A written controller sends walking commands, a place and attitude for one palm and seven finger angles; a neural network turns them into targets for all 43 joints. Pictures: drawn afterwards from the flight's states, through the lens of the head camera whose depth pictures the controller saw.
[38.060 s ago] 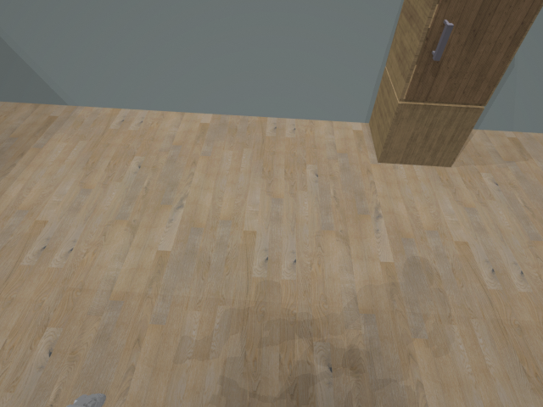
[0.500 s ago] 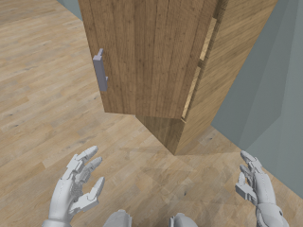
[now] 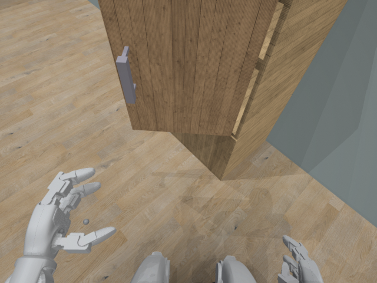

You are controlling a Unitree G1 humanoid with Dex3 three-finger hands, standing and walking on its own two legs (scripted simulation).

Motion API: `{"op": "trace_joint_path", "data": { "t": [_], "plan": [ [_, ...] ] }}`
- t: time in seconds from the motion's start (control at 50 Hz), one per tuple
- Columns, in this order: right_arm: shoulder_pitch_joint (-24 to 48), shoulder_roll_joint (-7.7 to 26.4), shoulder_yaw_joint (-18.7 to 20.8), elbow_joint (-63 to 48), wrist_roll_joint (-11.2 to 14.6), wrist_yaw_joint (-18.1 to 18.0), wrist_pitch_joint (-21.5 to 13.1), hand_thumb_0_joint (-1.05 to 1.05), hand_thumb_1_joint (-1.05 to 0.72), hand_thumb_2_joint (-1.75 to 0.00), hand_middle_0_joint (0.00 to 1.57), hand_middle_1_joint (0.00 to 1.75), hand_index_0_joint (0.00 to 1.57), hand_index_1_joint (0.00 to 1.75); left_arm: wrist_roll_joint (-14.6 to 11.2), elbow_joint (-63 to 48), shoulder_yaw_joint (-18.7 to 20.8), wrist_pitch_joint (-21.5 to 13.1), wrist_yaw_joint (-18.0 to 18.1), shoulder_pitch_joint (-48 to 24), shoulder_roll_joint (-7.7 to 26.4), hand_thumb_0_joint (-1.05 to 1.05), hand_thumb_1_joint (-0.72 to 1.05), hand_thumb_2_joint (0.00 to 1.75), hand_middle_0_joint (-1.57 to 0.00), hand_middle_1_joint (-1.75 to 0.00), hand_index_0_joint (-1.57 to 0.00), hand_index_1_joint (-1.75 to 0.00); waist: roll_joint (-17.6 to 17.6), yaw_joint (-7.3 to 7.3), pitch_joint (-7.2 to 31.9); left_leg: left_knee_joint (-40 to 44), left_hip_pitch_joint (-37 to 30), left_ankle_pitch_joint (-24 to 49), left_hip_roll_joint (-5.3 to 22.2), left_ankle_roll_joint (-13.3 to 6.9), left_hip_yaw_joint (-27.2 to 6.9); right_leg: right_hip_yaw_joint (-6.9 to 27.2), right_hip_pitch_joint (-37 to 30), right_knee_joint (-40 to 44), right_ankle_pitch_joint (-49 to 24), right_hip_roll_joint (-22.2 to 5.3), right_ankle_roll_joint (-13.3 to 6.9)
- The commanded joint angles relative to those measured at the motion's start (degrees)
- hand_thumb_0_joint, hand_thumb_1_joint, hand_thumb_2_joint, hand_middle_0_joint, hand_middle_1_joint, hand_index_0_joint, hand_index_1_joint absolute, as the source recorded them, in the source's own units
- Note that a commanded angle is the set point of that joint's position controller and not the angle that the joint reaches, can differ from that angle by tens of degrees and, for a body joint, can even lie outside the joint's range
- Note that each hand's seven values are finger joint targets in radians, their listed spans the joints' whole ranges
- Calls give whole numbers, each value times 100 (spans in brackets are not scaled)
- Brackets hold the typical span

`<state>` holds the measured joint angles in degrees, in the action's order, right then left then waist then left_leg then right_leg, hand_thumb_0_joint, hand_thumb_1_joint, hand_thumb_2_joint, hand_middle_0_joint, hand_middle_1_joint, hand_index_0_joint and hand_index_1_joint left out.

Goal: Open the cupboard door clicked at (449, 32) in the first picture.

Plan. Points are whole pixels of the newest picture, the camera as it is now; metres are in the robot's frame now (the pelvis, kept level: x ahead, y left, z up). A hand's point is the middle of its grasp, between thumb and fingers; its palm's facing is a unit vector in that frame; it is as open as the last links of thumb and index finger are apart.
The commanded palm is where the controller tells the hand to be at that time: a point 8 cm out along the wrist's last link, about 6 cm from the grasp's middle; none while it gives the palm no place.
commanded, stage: raise the hand with hooked fingers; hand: left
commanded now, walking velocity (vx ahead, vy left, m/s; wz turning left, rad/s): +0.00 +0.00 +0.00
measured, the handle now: (128, 76) +0.60 +0.20 +0.04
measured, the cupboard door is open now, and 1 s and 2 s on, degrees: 45 45 45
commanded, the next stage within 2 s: move the hooked fingers beside the handle in 1.18 s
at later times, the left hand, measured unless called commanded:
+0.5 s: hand (64, 195) +0.26 +0.25 +0.05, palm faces +0.03 -1.00 -0.06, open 13.9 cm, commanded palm +0.25 +0.30 +0.05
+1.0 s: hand (60, 179) +0.29 +0.27 +0.06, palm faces +0.02 -1.00 -0.05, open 14.0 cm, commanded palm +0.27 +0.31 +0.06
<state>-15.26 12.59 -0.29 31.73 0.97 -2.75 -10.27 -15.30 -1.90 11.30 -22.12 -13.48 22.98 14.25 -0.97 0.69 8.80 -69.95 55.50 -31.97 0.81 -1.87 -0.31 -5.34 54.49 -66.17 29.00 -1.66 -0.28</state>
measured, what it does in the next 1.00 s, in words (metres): stands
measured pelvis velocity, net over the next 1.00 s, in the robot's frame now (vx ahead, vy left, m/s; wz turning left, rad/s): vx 0.00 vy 0.00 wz -0.01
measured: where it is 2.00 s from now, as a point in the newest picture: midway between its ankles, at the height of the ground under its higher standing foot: outside the picture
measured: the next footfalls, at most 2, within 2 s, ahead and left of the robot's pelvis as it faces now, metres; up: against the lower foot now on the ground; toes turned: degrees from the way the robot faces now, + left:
none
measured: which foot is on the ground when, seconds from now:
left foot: down 0.00-1.00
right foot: down 0.00-1.00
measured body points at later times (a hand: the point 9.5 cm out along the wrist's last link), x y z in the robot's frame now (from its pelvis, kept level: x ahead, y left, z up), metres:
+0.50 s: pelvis +0.01 +0.00 +0.01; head +0.08 +0.02 +0.45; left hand +0.26 +0.30 +0.05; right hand +0.19 -0.24 -0.07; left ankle +0.02 +0.10 -0.64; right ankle +0.03 -0.12 -0.64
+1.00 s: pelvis +0.00 +0.00 +0.01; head +0.09 +0.02 +0.45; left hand +0.29 +0.32 +0.06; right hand +0.15 -0.27 -0.07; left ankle +0.02 +0.10 -0.64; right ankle +0.03 -0.12 -0.64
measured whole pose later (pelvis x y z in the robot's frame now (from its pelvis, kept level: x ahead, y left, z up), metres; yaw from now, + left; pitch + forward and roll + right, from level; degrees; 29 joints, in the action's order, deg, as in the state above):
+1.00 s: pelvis +0.00 +0.00 +0.01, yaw -1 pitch +18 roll -3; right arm -16.3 16.3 -0.7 31.2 1.8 -2.6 -10.7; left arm -21.0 21.9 25.5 -21.6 -28.5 1.8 22.9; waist -0.3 1.8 7.9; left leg -65.9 53.1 -30.5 1.4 -1.5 0.1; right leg -4.9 52.5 -62.2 27.3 -0.8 -0.6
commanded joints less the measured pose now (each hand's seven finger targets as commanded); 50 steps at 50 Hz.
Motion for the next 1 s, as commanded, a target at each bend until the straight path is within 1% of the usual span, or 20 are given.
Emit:
{"op": "trace_joint_path", "data": {
  "t": [0.0,0.08,0.12,0.2,0.26,0.3,0.38,0.42,0.46,0.5,0.54,0.62,0.66,0.68,0.72,0.76,0.84,0.88,0.9,0.98],
  "plan": [
    [437,940,341,-974,29,-96,-395,0,-90,-90,20,30,20,30,-113,-765,429,-555,-168,-406,730,0,-20,43,-28,-100,-28,-100,-253,-38,1140,1285,-894,1234,-72,129,-323,41,-740,851,-467,232,-154],
    [354,999,356,-994,61,-112,-394,0,-90,-90,20,30,20,30,-237,-721,664,-510,-311,-575,939,0,-29,39,-29,-107,-29,-107,-365,-86,1314,1385,-1105,1491,-81,137,-313,54,-950,910,-689,239,-162],
    [316,1009,359,-958,61,-120,-365,0,-90,-90,20,30,20,30,-273,-557,827,-467,-330,-724,1087,0,-34,37,-29,-110,-29,-110,-357,-76,1247,1380,-1114,1604,-78,139,-307,58,-1002,923,-800,267,-170],
    [258,1027,340,-935,52,-110,-350,0,-90,-90,20,30,20,30,-319,-354,963,-466,-416,-1052,1159,0,-43,33,-29,-115,-29,-115,-470,-31,1233,1365,-1142,1672,-91,141,-264,82,-1028,976,-920,248,-144],
    [233,1063,325,-920,54,-109,-328,0,-90,-90,20,30,20,30,-376,-30,1073,-423,-603,-1320,1259,0,-50,30,-30,-120,-30,-120,-421,3,1212,1342,-1128,1652,-90,131,-245,117,-1049,1014,-957,264,-138],
    [206,1087,310,-913,73,-113,-336,0,-90,-90,20,30,20,30,-399,101,1138,-397,-730,-1498,1352,0,-50,30,-30,-120,-30,-120,-363,19,1236,1374,-1170,1672,-79,132,-270,110,-1079,1037,-974,270,-140],
    [188,1109,269,-889,71,-113,-363,0,-90,-90,20,30,20,30,-507,272,1330,-333,-989,-1942,1596,0,-50,30,-30,-120,-30,-120,-563,-9,1372,1349,-1258,1839,-85,132,-257,155,-1182,1037,-1150,265,-151],
    [134,1136,257,-849,65,-137,-377,0,-90,-90,20,30,20,30,-595,528,1462,-292,-1103,-2093,1710,0,-50,30,-30,-120,-30,-120,-330,21,1384,1273,-1184,1931,-81,100,-256,187,-1243,1026,-1287,301,-156],
    [121,1143,254,-804,78,-134,-387,0,-90,-90,20,30,20,30,-607,631,1542,-289,-1206,-2279,1795,0,-50,30,-30,-120,-30,-120,-472,-2,1493,1278,-1253,2017,-77,118,-244,195,-1250,1006,-1360,276,-145],
    [96,1168,258,-783,86,-137,-401,0,-90,-90,20,30,20,30,-637,783,1621,-265,-1274,-2442,1882,0,-50,30,-30,-120,-30,-120,-391,6,1440,1309,-1269,2024,-64,118,-261,173,-1203,1026,-1334,281,-142],
    [72,1186,233,-775,80,-139,-390,0,-90,-90,20,30,20,30,-638,969,1711,-212,-1374,-2659,2042,0,-50,30,-30,-120,-30,-120,-550,-16,1438,1328,-1283,2020,-61,131,-251,185,-1169,1014,-1297,287,-162],
    [13,1230,242,-764,82,-157,-383,0,-90,-90,20,30,20,30,-750,1353,1960,-178,-1530,-2852,2262,0,-50,30,-30,-120,-30,-120,-212,-32,1549,1263,-1095,2013,-72,77,-218,258,-1383,1043,-1357,291,-150],
    [-5,1243,249,-733,107,-156,-361,0,-90,-90,20,30,20,30,-731,1459,1966,-172,-1609,-3099,2319,0,-50,30,-30,-120,-30,-120,-367,-8,1567,1289,-1136,1948,-71,82,-189,286,-1334,1078,-1294,273,-136],
    [-5,1231,248,-759,107,-146,-362,0,-90,-90,20,30,20,30,-745,1521,1896,-157,-1649,-3034,2228,0,-50,30,-30,-120,-30,-120,-430,-24,1523,1321,-1148,1922,-81,85,-180,290,-1338,1104,-1260,267,-142],
    [-37,1243,265,-812,102,-123,-383,0,-90,-90,20,30,20,30,-797,1469,1810,-164,-1699,-2883,2115,0,-50,30,-30,-120,-30,-120,-329,-37,1670,1306,-1234,2125,-75,64,-199,278,-1418,1078,-1442,287,-155],
    [-83,1261,285,-804,106,-94,-361,0,-90,-90,20,30,20,30,-759,1435,1851,-163,-1705,-2777,2190,0,-50,30,-30,-120,-30,-120,-360,-56,1695,1329,-1282,2265,-67,77,-188,263,-1429,1067,-1574,274,-139],
    [-83,1256,293,-803,86,-51,-341,0,-90,-90,20,30,20,30,-715,1234,2013,-256,-1539,-2862,2385,0,-50,30,-30,-120,-30,-120,-601,-86,1585,1428,-1415,2268,-43,133,-238,200,-1233,1043,-1390,293,-164],
    [-103,1238,302,-809,90,-48,-316,0,-90,-90,20,30,20,30,-714,1299,2024,-298,-1475,-2757,2316,0,-50,30,-30,-120,-30,-120,-456,-72,1574,1426,-1364,2218,-50,122,-223,200,-1275,1055,-1386,284,-143],
    [-88,1234,306,-817,90,-49,-312,0,-90,-90,20,30,20,30,-727,1242,2027,-329,-1450,-2801,2302,0,-50,30,-30,-120,-30,-120,-546,-62,1562,1427,-1391,2159,-52,120,-209,207,-1226,1072,-1344,281,-140],
    [-74,1246,290,-815,100,-64,-279,0,-90,-90,20,30,20,30,-694,1345,1900,-351,-1466,-2879,2219,0,-50,30,-30,-120,-30,-120,-534,-18,1476,1480,-1351,1904,-47,124,-230,202,-1148,1099,-1108,281,-143]
  ]
}}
